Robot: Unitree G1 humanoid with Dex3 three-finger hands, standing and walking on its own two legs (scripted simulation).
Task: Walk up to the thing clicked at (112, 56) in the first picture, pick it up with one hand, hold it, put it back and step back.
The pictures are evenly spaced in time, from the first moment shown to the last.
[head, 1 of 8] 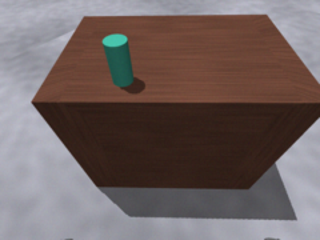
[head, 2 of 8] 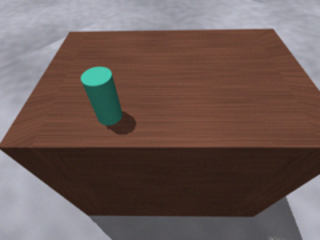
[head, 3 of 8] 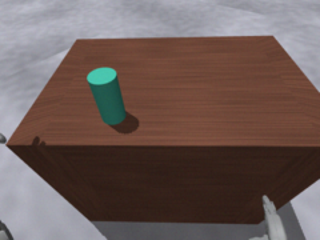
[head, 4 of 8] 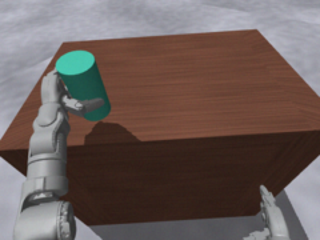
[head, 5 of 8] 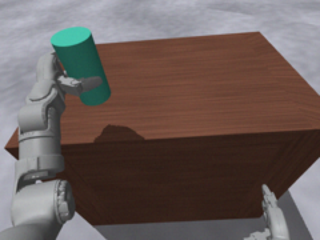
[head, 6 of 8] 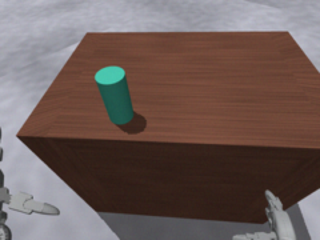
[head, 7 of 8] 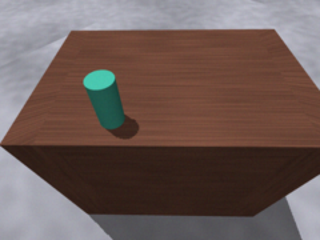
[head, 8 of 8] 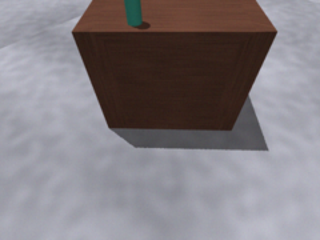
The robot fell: no
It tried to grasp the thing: yes
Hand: left
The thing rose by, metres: 0.25
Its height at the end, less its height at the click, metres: +0.00
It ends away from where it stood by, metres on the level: 0.02
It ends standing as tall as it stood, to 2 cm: yes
